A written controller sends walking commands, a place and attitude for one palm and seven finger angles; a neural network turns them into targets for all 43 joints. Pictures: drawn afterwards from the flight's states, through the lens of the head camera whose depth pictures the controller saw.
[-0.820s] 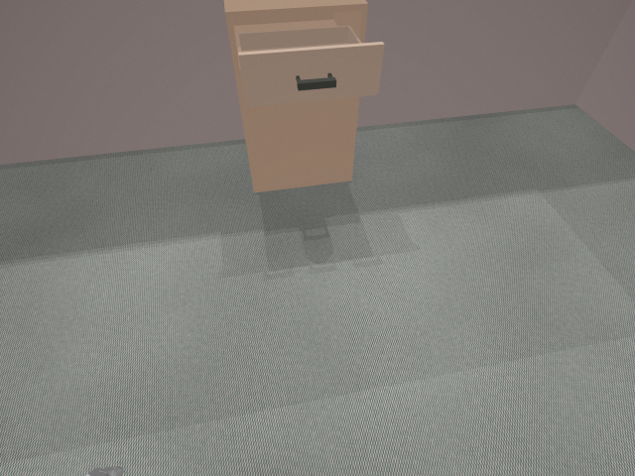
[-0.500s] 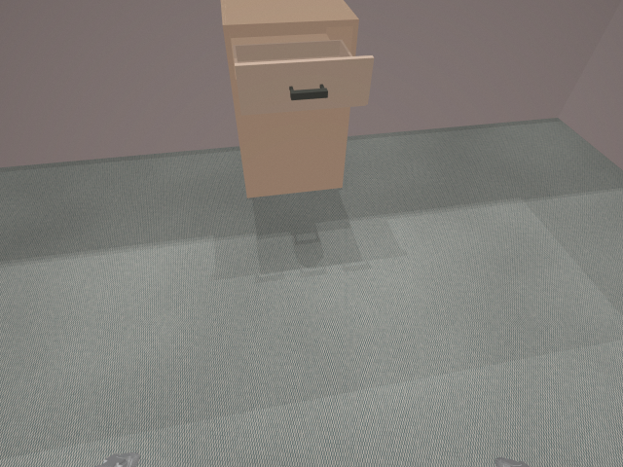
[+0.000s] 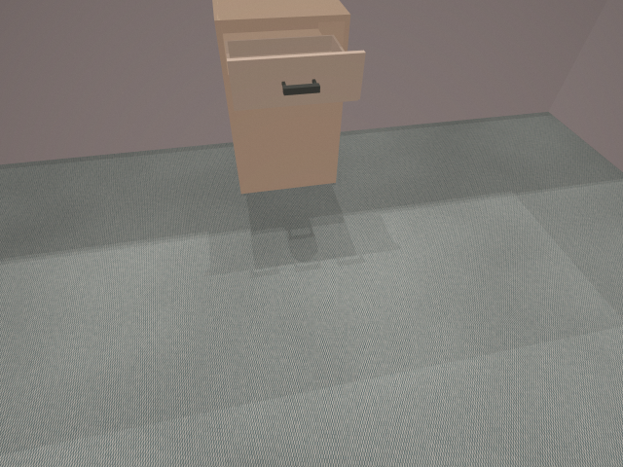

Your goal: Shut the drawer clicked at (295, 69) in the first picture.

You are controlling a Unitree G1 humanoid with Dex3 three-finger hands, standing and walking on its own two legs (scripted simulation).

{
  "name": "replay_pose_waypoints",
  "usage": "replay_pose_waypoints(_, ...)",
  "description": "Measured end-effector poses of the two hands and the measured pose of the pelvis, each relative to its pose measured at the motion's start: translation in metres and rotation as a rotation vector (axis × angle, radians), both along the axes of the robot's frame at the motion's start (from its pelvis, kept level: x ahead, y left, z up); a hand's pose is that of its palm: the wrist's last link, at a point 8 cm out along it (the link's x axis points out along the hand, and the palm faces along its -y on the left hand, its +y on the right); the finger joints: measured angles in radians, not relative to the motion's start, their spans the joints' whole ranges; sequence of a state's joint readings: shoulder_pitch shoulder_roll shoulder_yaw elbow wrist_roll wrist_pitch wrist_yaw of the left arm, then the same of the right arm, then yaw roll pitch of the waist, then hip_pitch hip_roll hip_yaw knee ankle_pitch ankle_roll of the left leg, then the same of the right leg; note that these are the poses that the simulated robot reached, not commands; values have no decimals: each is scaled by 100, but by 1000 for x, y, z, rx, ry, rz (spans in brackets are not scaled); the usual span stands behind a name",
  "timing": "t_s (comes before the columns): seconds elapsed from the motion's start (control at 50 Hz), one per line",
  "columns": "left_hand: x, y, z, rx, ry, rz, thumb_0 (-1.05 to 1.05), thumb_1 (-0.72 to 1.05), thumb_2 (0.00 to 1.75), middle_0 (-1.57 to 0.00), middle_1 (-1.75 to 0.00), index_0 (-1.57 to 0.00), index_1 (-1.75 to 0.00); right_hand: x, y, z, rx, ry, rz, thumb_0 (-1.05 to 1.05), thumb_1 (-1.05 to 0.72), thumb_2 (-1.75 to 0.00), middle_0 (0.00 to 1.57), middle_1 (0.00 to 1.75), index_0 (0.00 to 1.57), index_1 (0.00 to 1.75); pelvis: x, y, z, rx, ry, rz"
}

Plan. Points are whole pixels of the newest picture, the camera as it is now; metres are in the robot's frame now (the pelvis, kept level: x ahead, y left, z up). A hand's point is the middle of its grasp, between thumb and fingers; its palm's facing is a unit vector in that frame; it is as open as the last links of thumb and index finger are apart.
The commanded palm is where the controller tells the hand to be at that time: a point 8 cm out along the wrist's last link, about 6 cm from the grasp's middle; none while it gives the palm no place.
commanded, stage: look at it before walking up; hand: left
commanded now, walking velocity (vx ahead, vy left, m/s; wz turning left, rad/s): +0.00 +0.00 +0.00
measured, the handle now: (300, 86) +1.21 +0.10 -0.09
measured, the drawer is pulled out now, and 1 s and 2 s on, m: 0.28 0.28 0.28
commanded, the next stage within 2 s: walk to a spot facing it in 0.62 s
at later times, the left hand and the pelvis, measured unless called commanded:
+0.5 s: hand out of the picture +0.06 +0.25 -0.16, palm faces -0.02 -0.95 -0.32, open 7.4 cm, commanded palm none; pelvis +0.00 +0.01 +0.00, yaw +0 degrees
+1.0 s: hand out of the picture +0.05 +0.21 -0.18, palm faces -0.08 -0.97 -0.23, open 7.4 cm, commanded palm none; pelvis +0.04 +0.00 -0.02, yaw -8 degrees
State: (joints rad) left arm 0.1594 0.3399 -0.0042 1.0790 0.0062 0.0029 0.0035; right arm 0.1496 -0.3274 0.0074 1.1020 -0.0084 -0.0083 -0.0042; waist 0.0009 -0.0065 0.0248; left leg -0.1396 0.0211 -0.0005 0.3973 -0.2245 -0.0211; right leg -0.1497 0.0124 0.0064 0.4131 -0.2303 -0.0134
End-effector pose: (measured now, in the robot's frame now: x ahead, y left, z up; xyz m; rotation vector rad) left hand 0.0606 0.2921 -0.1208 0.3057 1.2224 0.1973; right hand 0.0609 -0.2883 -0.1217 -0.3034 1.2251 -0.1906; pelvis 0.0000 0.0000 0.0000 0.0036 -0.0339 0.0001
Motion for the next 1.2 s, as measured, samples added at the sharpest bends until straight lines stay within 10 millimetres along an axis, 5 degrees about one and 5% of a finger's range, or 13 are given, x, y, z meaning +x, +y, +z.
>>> replay_pose_waypoints(0.8,-3,1,-3,-10,19,0,1,91,90,-20,-30,-20,-30,4,11,0,9,-9,-4,0,-90,-89,20,30,20,30,2,7,1,0,9,-17)
replay_pose_waypoints(0.96,-11,-26,-25,-83,114,-14,1,91,90,-20,-30,-20,-30,-16,29,-22,75,8,-106,0,-90,-89,20,30,20,30,27,3,-12,7,22,-98)
replay_pose_waypoints(1.08,4,-61,-37,-117,141,-26,1,91,90,-20,-30,-20,-30,-40,27,-45,118,108,-203,0,-90,-89,20,30,20,30,56,-15,-25,-13,19,-135)
replay_pose_waypoints(1.14,5,-74,-34,-132,142,0,1,91,90,-20,-30,-20,-30,-27,27,-39,123,149,-204,1,-90,-89,20,30,20,30,73,-18,-19,-11,21,-150)
replay_pose_waypoints(1.2,1,-84,-27,-149,214,-6,0,91,90,-20,-30,-20,-30,11,28,-29,128,88,-216,1,-90,-89,20,30,20,30,92,-18,-11,-7,28,-179)
